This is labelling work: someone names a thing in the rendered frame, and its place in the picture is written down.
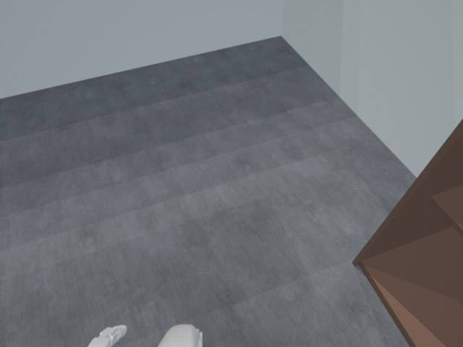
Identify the robot left hand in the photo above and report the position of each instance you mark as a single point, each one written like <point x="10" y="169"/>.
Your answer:
<point x="109" y="336"/>

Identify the wardrobe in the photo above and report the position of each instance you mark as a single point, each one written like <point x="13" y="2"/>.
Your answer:
<point x="414" y="261"/>

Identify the left robot thigh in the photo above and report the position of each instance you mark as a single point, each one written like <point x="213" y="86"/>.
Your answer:
<point x="182" y="336"/>

